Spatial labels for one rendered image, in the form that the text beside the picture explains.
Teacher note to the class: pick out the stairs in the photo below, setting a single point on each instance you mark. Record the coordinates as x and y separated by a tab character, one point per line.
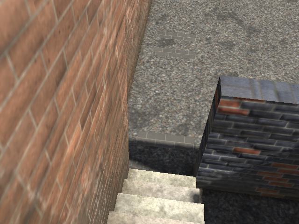
157	198

